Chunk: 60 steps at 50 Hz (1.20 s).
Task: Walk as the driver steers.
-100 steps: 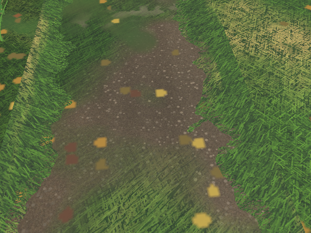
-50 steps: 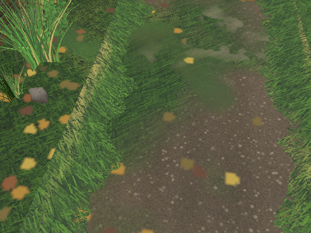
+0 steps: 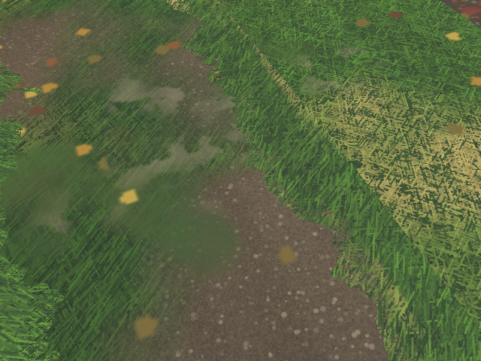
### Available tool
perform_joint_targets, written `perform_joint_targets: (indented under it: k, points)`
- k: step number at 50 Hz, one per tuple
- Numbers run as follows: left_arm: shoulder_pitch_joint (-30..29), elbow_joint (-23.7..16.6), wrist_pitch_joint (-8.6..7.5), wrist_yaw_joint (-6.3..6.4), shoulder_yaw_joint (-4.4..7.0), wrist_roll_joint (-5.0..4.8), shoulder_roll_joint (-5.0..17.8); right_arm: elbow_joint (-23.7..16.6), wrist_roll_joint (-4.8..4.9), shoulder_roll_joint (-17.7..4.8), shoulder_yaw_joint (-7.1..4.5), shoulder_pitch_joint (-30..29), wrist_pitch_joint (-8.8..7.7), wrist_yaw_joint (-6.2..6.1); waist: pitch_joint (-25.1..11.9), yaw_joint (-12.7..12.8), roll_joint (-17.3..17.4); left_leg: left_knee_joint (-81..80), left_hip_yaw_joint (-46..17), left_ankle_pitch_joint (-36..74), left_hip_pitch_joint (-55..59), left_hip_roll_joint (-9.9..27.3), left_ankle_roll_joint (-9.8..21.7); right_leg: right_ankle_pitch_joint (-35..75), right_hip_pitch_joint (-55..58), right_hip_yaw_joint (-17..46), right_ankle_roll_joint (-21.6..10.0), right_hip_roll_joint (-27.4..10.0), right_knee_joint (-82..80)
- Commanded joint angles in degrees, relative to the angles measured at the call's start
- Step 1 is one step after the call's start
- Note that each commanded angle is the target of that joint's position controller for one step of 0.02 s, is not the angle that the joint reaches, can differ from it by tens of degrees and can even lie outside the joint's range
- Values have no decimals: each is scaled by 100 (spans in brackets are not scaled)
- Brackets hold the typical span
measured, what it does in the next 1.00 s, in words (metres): steps on the spot, turning left: left foot, then right foot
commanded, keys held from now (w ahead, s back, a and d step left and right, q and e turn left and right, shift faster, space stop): q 0.84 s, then no key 0.14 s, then w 0.02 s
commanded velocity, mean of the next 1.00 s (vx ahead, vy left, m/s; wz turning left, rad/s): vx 0.01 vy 0.00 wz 0.43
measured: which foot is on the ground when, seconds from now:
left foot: up 0.00-0.34, down 0.36-0.90, up 0.92-1.00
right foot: down 0.00-0.36, up 0.38-0.88, down 0.90-1.00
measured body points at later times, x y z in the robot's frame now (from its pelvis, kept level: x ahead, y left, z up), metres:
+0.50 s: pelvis -0.02 +0.02 +0.01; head -0.01 +0.06 +0.46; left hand +0.03 +0.32 -0.12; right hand +0.12 -0.23 -0.10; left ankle -0.05 +0.09 -0.73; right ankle +0.02 -0.11 -0.67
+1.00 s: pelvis -0.02 -0.02 +0.01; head +0.02 -0.03 +0.46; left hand -0.05 +0.28 -0.08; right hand +0.22 -0.21 -0.12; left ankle -0.09 +0.08 -0.68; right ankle +0.03 -0.09 -0.73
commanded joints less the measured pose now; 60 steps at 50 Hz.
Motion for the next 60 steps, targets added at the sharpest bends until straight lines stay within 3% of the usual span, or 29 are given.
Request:
perform_joint_targets:
  k: [1,2,4,7,11,14,17,18,19,20,21,22,23,25,27,32,36,41,43,44,45,46,47,48,49,51,53,56,60]
  points:
    - [460,-78,-104,228,72,-51,644,-324,88,-357,-25,86,171,23,-750,379,-1227,795,-886,-842,-542,-137,31,2594,1127,1659,-1184,-2020,-1360]
    - [198,-80,-76,269,69,-34,659,-277,62,-460,-83,23,173,22,-551,282,-1123,846,-945,-594,-616,-189,38,2324,1022,1345,-985,-1786,-1408]
    - [77,-52,-58,347,117,-97,794,-80,-35,-615,-186,301,179,23,-541,166,-1140,1225,-854,-234,-582,-326,8,2844,1040,819,-842,-1561,-1299]
    - [134,2,-27,351,170,-125,804,-55,-18,-415,-206,330,208,17,-651,188,-766,1783,-803,-255,-737,-359,-65,2782,1090,550,-978,-1668,-1194]
    - [88,90,26,333,221,-42,744,-218,-21,-268,-193,33,287,56,-502,299,-974,1295,-643,-122,-739,-309,-56,1526,894,423,-1003,-1692,-1224]
    - [106,164,43,301,294,-23,847,-317,-6,-266,-201,12,287,98,-616,320,-1025,821,-510,-61,-485,-326,49,1396,869,435,-1015,-1840,-1081]
    - [-65,196,88,298,373,-81,997,-278,-15,-256,-205,359,214,140,-671,26,-809,-591,-375,849,388,-447,312,905,417,105,-561,-1732,-526]
    - [104,252,122,282,385,-70,914,-295,-83,-505,-256,384,155,133,-460,24,-140,-1529,-1128,1141,604,-159,466,16,-70,-224,-122,-1431,163]
    - [221,50,168,246,279,-60,468,-488,-118,-1229,-411,275,101,89,-300,175,1474,-2265,-3549,1738,852,1471,934,-1766,-1386,-829,437,-499,1576]
    - [-387,-148,238,316,287,-56,630,-417,-144,-1563,-530,543,125,45,65,-143,1354,-2355,-3962,2899,123,1884,1572,-2428,-1551,-111,418,-57,2413]
    - [-311,-99,267,315,291,-104,645,-396,-110,-1293,-478,415,135,4,116,66,784,-2227,-3429,2842,41,1564,1635,-2016,-1449,208,399,-202,2898]
    - [-169,12,244,284,311,-128,683,-450,-30,-1055,-414,40,143,-20,170,263,483,-2177,-2930,2479,12,1130,1447,-1463,-1418,310,364,-252,2954]
    - [-8,121,193,262,348,-104,774,-564,-27,-940,-383,-353,164,-29,99,402,450,-2116,-2649,2374,177,781,1233,-1100,-1450,299,353,-231,2936]
    - [261,268,158,192,389,-5,859,-640,24,-795,-352,-390,141,-22,-314,375,433,-1907,-2433,3292,635,578,1233,-852,-1392,251,430,-154,3174]
    - [248,237,161,172,372,-57,780,-599,48,-848,-383,-168,112,0,-469,295,276,-1817,-2488,3480,959,586,1260,-817,-1469,285,505,-150,3088]
    - [15,96,185,226,338,-87,787,-567,-2,-958,-441,119,135,-29,-367,58,521,-1790,-2967,2883,1181,588,1372,-976,-1549,368,578,-119,2203]
    - [-23,-5,133,253,304,-120,801,-632,-49,-1090,-489,27,163,1,-409,35,507,-1659,-3325,2907,862,554,1436,-1152,-1084,412,508,-4,1655]
    - [255,-88,34,298,270,-196,851,-713,-61,-1147,-526,-368,196,73,-545,197,577,-1467,-3800,3354,437,390,1216,-1190,-123,452,323,216,735]
    - [703,6,-28,344,251,-194,803,-747,-2,-1085,-509,-693,212,74,-578,498,509,-1269,-3745,3025,85,138,885,-556,726,392,230,229,-471]
    - [853,46,-74,391,274,-142,916,-765,44,-927,-459,-723,199,49,-584,550,280,-1004,-3530,2311,-322,-136,582,-151,1293,635,145,-99,-1242]
    - [687,-56,-92,434,327,-49,1329,-755,37,-496,-348,-323,178,37,-657,281,-910,33,-2669,569,-860,-787,246,-483,1688,2037,-156,-1433,-1891]
    - [296,-228,-55,386,397,-39,1751,-743,-36,-674,-402,-170,175,-32,-428,214,-1376,995,-1703,-712,-1507,-1581,104,165,1170,3162,-834,-2302,-1959]
    - [484,-154,-39,331,372,-29,1526,-689,-149,-944,-459,-204,191,-47,-434,254,-1069,1917,-1808,-735,-1230,-1190,65,565,744,3093,-1219,-2396,-1808]
    - [202,-172,-54,286,256,-86,1111,-567,-114,-951,-476,-207,203,-20,-233,111,-750,2256,-1892,-361,-1149,-1101,55,670,542,2506,-1139,-1995,-1750]
    - [-69,-207,-61,259,208,-90,925,-449,-83,-879,-463,-129,229,15,-102,17,-715,2454,-1829,-20,-1080,-1079,-3,808,459,1883,-928,-1556,-1679]
    - [184,-116,-95,257,206,-46,918,-350,-142,-770,-400,-41,243,125,-314,165,-1140,2409,-1658,372,-1368,-1054,-59,-372,1049,1562,-728,-1142,-1858]
    - [640,97,-122,212,247,-63,992,-367,-164,-718,-349,-332,211,202,-192,416,-1155,2065,-1572,437,-1728,-1015,-105,-1347,1497,1747,-765,-1166,-2095]
    - [1056,369,-213,188,317,-80,1100,-336,-178,-628,-282,-655,125,227,-22,572,-980,1396,-1371,476,-1878,-827,-126,-1470,1857,1867,-865,-1312,-2220]
    - [1248,589,-290,119,378,-53,1170,-320,-153,-439,-154,-1006,-20,239,14,667,-1049,329,-819,248,-1209,-573,-40,-1360,1511,1704,-972,-1338,-2232]
Velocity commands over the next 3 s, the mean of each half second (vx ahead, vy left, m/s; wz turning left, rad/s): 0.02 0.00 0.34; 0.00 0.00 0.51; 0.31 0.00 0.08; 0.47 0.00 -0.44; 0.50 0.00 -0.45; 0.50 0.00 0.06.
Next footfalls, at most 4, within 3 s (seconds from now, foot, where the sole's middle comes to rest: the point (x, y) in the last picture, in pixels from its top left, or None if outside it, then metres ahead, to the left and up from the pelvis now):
0.36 left None -0.01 0.10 -0.77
0.90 right None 0.06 -0.07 -0.77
1.32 left None -0.02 0.12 -0.77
1.78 right None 0.36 0.13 -0.77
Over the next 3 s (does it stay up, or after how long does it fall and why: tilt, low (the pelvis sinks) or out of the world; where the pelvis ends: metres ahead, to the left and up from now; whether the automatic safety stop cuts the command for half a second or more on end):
stays up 0.84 0.22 0.01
